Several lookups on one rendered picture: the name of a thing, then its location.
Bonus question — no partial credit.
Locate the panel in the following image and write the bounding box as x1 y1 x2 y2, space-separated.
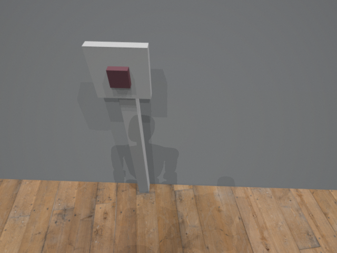
82 41 152 193

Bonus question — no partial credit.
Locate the button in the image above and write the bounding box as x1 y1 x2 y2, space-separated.
106 66 131 89

